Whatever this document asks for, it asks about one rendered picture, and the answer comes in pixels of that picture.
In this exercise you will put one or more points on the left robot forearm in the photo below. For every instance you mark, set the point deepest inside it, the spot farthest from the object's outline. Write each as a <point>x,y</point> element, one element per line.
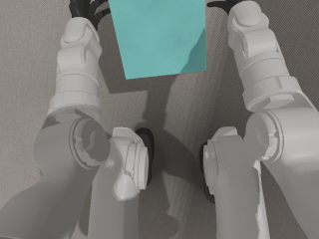
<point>77,77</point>

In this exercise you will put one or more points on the right robot upper arm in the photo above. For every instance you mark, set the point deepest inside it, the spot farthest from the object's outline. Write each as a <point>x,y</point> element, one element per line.
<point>286,140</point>

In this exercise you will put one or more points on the carton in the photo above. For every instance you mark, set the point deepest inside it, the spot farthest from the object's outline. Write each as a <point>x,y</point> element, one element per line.
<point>160,37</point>

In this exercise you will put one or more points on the robot left foot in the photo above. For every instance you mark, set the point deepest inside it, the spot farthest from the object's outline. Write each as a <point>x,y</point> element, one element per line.
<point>149,141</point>

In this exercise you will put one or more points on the robot left hand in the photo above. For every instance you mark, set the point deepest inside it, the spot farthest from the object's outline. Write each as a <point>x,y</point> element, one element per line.
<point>83,8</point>

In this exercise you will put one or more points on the right robot forearm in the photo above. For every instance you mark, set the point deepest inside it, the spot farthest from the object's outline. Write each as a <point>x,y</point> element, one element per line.
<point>260,63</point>

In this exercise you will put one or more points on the left robot upper arm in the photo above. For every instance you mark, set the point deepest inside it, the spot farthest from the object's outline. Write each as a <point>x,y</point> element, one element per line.
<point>69,154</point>

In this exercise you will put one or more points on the right robot thigh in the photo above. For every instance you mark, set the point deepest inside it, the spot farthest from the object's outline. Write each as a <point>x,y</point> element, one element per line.
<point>237,188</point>

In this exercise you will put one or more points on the robot right hand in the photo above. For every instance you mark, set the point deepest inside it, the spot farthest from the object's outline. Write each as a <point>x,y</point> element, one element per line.
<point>225,5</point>

